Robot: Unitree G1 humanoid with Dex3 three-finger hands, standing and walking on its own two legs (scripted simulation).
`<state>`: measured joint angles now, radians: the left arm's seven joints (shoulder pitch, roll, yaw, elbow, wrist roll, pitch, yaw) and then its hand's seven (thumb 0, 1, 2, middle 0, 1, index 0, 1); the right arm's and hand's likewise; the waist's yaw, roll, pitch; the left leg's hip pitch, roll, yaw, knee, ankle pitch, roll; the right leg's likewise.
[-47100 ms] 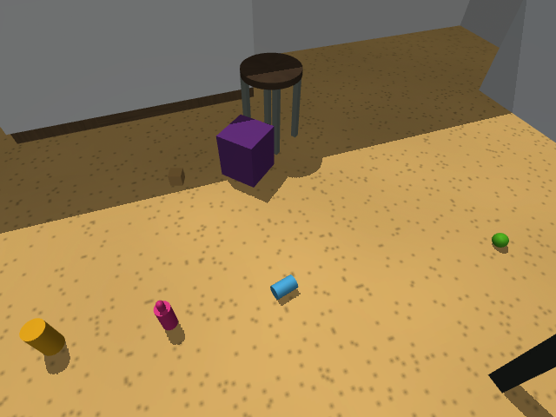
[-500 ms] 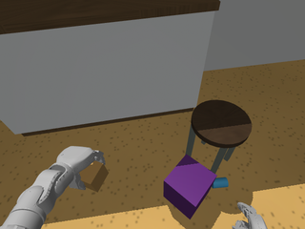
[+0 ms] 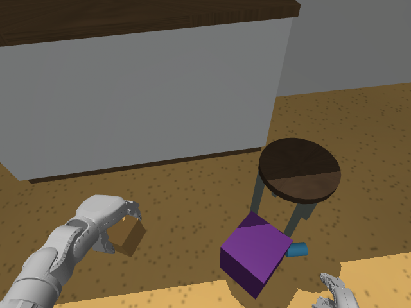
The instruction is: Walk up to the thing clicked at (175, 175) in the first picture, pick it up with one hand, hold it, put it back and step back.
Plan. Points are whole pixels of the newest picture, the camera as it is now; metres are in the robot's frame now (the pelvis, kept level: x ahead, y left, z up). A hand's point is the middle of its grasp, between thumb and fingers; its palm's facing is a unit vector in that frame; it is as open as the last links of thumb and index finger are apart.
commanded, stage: crouch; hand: left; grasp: from above
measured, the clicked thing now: (122, 233) +0.30 +0.20 -0.06
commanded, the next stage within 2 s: none
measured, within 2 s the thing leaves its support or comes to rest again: neither
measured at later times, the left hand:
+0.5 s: hand (119, 245) +0.30 +0.22 -0.12, palm faces -0.45 +0.08 -0.89, open 9.1 cm
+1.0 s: hand (147, 255) +0.36 +0.21 -0.36, palm faces -0.45 +0.11 -0.88, open 8.9 cm
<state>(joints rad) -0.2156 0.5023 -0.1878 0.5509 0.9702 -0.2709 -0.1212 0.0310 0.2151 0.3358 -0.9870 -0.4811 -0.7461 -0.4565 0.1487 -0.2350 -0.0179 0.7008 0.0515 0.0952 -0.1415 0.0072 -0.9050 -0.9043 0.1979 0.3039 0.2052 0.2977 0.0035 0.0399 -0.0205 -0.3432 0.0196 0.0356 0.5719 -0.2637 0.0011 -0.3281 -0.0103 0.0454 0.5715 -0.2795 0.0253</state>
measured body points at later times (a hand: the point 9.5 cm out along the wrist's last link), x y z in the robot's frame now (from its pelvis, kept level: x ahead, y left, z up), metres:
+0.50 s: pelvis -0.02 +0.00 -0.05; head +0.04 +0.00 +0.40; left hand +0.32 +0.22 -0.06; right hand +0.13 -0.27 -0.16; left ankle +0.02 +0.12 -0.73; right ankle +0.01 -0.14 -0.73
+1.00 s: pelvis -0.07 +0.01 -0.24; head +0.10 +0.03 +0.18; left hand +0.38 +0.21 -0.31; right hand -0.05 -0.27 -0.36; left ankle +0.02 +0.12 -0.73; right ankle +0.01 -0.14 -0.73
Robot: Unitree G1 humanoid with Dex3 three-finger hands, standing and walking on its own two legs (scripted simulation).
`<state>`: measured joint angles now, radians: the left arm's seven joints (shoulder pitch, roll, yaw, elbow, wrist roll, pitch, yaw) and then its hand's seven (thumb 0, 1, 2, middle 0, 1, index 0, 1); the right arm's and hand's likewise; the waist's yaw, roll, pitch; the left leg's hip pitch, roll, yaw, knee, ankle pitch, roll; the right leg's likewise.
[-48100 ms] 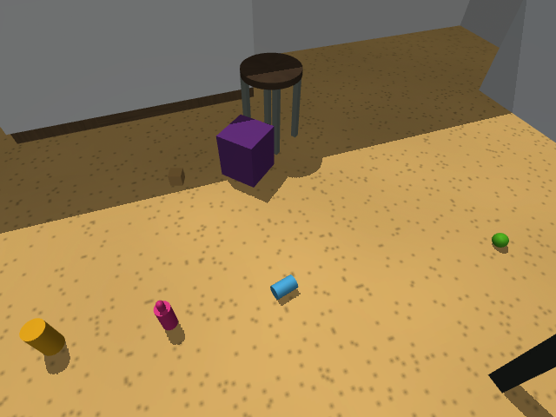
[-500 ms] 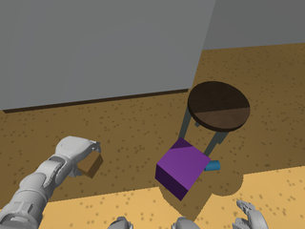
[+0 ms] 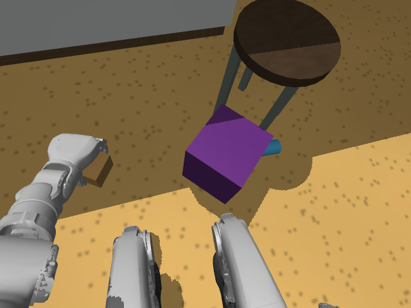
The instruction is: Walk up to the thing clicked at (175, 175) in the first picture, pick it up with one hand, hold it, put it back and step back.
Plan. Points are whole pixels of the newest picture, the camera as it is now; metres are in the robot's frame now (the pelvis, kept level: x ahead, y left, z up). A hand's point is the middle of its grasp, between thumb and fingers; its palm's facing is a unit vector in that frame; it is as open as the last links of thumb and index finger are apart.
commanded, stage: crouch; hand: left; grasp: from above
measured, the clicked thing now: (92, 166) +0.45 +0.20 -0.16
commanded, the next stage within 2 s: lower in 1.28 s
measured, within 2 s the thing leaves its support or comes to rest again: neither
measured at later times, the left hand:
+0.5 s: hand (100, 174) +0.47 +0.21 -0.28, palm faces -0.46 +0.07 -0.89, open 8.7 cm
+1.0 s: hand (105, 178) +0.47 +0.21 -0.34, palm faces -0.47 +0.07 -0.88, open 8.8 cm
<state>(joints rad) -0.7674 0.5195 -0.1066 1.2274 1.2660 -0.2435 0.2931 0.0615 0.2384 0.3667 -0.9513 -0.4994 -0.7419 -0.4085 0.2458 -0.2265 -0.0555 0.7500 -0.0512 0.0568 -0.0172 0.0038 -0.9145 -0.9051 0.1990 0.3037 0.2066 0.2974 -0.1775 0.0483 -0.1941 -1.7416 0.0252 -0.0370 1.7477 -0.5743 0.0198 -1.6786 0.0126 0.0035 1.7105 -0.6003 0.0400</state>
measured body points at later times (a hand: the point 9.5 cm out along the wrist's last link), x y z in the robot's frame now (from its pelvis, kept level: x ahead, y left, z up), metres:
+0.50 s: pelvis +0.01 -0.01 -0.11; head +0.24 +0.04 +0.27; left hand +0.48 +0.20 -0.23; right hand +0.07 -0.28 -0.23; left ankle +0.09 +0.11 -0.49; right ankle +0.08 -0.14 -0.49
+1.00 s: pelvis +0.00 -0.01 -0.17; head +0.24 +0.04 +0.21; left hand +0.49 +0.20 -0.28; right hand +0.02 -0.29 -0.28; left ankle +0.09 +0.11 -0.49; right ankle +0.08 -0.14 -0.49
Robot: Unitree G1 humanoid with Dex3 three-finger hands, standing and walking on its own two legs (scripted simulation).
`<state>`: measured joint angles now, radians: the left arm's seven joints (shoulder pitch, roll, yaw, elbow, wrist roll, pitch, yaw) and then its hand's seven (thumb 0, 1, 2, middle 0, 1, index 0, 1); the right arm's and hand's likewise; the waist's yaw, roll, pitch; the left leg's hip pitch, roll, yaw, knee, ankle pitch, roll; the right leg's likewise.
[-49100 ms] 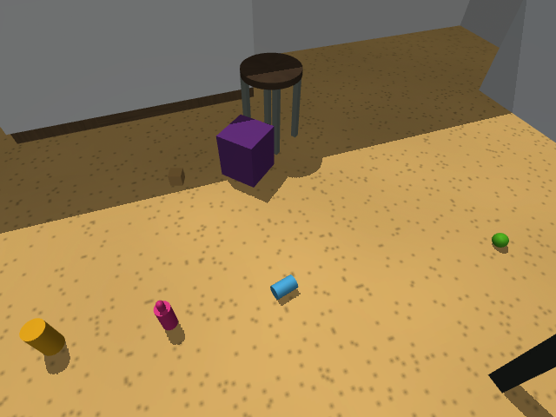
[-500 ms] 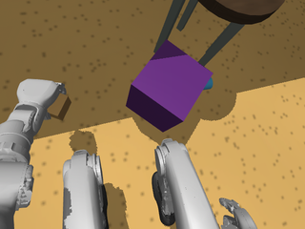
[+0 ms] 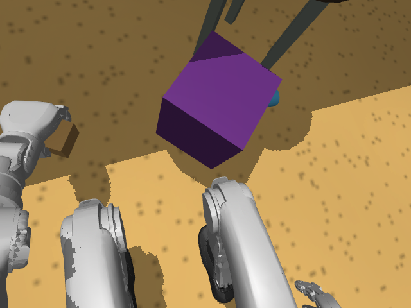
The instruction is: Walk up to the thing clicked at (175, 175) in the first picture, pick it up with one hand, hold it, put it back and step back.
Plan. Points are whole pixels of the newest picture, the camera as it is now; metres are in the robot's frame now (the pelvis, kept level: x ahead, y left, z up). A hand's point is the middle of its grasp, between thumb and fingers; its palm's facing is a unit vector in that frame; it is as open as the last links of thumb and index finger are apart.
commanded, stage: crouch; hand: left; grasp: from above
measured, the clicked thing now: (55, 136) +0.47 +0.24 -0.21
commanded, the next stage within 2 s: lower in 0.28 s
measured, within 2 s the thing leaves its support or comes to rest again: rests again in 1.44 s
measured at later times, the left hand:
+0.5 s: hand (44, 140) +0.46 +0.25 -0.20, palm faces -0.48 +0.04 -0.88, open 8.8 cm
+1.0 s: hand (56, 145) +0.47 +0.25 -0.25, palm faces -0.50 +0.04 -0.87, open 8.9 cm
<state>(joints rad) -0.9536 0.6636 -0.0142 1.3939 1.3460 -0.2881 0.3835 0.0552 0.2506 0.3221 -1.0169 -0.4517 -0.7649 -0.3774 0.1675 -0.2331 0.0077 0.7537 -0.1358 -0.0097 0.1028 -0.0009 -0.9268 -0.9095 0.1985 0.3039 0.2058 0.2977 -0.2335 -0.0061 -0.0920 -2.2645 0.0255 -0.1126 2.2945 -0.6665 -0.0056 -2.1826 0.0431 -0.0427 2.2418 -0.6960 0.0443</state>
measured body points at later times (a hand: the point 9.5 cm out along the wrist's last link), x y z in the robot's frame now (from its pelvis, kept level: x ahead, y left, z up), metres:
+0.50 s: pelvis +0.00 +0.00 -0.03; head +0.24 +0.07 +0.35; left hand +0.48 +0.25 -0.15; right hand +0.05 -0.27 -0.13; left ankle +0.08 +0.13 -0.33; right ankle +0.09 -0.13 -0.33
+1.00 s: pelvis +0.00 +0.00 -0.05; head +0.26 +0.07 +0.31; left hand +0.49 +0.24 -0.20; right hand +0.04 -0.27 -0.15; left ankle +0.08 +0.13 -0.33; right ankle +0.09 -0.13 -0.33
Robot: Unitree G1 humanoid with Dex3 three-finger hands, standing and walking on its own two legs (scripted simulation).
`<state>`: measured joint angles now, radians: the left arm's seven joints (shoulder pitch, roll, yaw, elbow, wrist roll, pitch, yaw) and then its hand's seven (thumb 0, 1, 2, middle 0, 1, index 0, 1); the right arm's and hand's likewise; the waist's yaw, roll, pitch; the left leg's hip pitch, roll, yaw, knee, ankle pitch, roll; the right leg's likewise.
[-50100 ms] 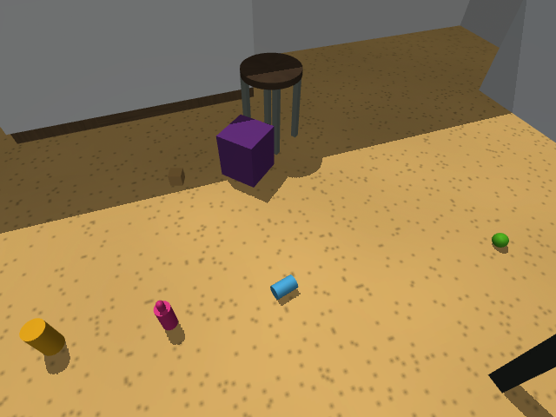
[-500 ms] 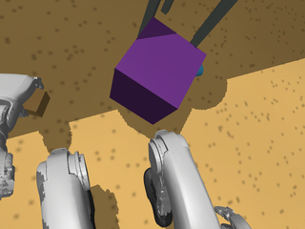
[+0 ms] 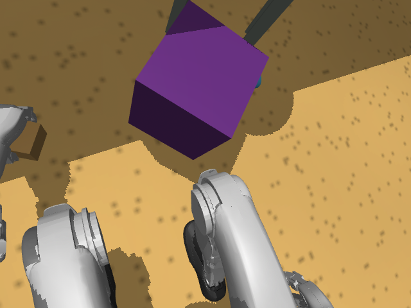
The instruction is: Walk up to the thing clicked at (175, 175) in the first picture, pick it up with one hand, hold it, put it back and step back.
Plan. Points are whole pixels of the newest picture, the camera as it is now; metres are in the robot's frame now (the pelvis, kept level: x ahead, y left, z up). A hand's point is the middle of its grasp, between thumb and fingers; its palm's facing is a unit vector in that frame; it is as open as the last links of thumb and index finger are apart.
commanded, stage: rest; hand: left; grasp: from above
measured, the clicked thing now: (21, 139) +0.47 +0.26 -0.24
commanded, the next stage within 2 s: open in 0.76 s
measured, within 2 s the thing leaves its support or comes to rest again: rests again in 0.44 s
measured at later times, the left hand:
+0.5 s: hand (15, 147) +0.45 +0.27 -0.24, palm faces -0.49 -0.01 -0.87, open 8.9 cm
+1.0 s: hand (15, 146) +0.45 +0.27 -0.24, palm faces -0.50 -0.04 -0.86, open 9.0 cm
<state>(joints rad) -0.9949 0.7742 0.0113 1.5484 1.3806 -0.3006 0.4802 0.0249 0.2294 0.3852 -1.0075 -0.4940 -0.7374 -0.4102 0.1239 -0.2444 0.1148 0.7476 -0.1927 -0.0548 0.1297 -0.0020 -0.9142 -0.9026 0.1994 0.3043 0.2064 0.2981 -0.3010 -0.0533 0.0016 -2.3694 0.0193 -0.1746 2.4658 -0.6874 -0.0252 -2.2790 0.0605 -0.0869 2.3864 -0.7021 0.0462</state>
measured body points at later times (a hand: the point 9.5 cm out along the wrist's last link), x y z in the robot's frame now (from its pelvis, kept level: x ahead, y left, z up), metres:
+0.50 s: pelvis +0.00 +0.00 -0.01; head +0.26 +0.10 +0.34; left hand +0.47 +0.26 -0.19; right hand +0.05 -0.27 -0.09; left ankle +0.07 +0.13 -0.28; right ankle +0.09 -0.12 -0.28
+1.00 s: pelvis +0.00 +0.00 -0.01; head +0.26 +0.10 +0.34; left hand +0.47 +0.27 -0.19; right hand +0.05 -0.26 -0.09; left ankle +0.07 +0.13 -0.28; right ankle +0.09 -0.12 -0.28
